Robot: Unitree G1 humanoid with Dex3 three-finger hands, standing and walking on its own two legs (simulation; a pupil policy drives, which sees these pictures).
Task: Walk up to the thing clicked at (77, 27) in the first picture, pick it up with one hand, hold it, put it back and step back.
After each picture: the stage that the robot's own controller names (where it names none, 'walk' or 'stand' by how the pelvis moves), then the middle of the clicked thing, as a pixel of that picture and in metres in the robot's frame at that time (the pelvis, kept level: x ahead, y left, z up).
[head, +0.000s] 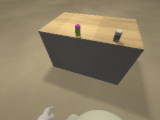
stand; (77, 30) +0.91 +0.21 +0.06
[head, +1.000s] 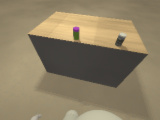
walk; (76, 33) +0.79 +0.19 +0.07
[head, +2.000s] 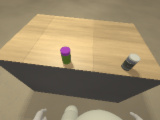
rise first; (66, 55) +0.42 +0.22 +0.08
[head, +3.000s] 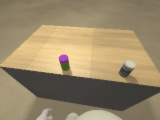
stand; (64, 63) +0.40 +0.23 +0.06
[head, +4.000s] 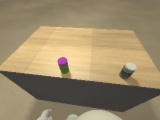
stand; (63, 65) +0.38 +0.23 +0.06
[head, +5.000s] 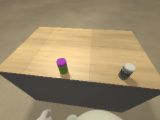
stand; (62, 66) +0.37 +0.23 +0.06
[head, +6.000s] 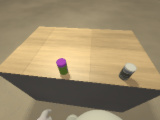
stand; (62, 66) +0.37 +0.23 +0.06
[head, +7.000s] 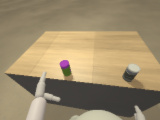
rise first; (65, 68) +0.36 +0.23 +0.06
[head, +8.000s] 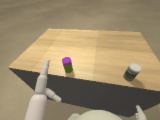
go down; (67, 65) +0.38 +0.23 +0.06
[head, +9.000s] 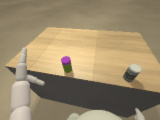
go down; (67, 64) +0.38 +0.23 +0.07
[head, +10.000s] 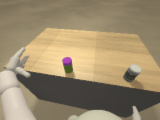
go down; (68, 65) +0.39 +0.21 +0.07
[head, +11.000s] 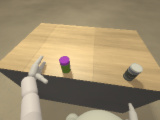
close in; (65, 65) +0.37 +0.21 +0.07
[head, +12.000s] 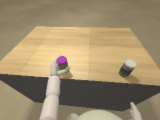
close; (63, 65) +0.37 +0.21 +0.08
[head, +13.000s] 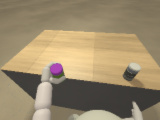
lift; (58, 73) +0.27 +0.22 +0.14
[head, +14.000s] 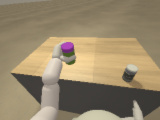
lift; (69, 53) +0.32 +0.16 +0.26
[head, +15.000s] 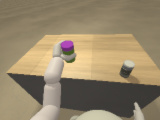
hold; (68, 52) +0.34 +0.16 +0.25
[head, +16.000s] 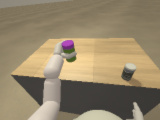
hold; (69, 51) +0.35 +0.16 +0.27
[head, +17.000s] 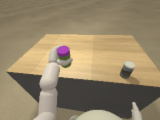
crouch; (64, 57) +0.32 +0.19 +0.23
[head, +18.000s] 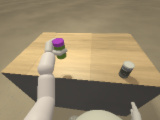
lower; (59, 49) +0.39 +0.22 +0.23
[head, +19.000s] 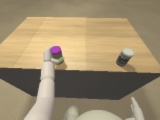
lower; (57, 55) +0.42 +0.24 +0.11
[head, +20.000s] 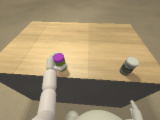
lower; (60, 62) +0.37 +0.22 +0.10
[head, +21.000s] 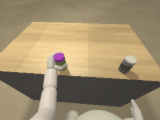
lower; (60, 62) +0.38 +0.22 +0.10
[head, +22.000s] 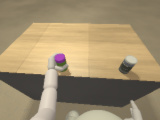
lower; (61, 63) +0.38 +0.22 +0.09
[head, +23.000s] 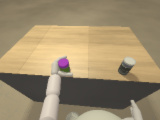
withdraw; (64, 67) +0.35 +0.19 +0.09
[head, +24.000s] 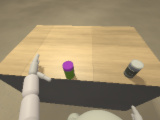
sink last; (69, 70) +0.33 +0.17 +0.09
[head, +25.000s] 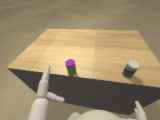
stand; (71, 67) +0.36 +0.19 +0.07
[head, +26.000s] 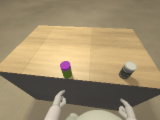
stand; (66, 70) +0.34 +0.19 +0.06
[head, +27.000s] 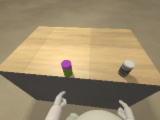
stand; (67, 68) +0.35 +0.19 +0.06
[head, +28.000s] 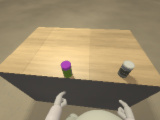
stand; (66, 69) +0.35 +0.19 +0.06
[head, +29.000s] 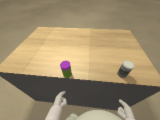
stand; (66, 69) +0.35 +0.20 +0.06
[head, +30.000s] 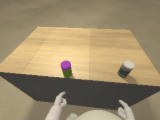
stand; (66, 69) +0.35 +0.19 +0.06
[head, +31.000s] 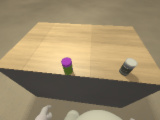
walk; (67, 66) +0.36 +0.19 +0.07
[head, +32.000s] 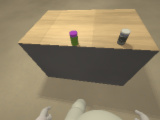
walk; (74, 38) +0.62 +0.21 +0.08
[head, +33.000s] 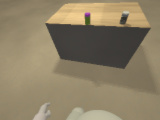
walk; (87, 18) +1.04 +0.14 +0.08
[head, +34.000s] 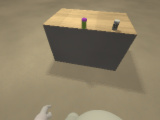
stand; (84, 23) +1.09 +0.17 +0.06
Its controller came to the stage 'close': yes
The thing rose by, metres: 0.21
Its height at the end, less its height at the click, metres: +0.00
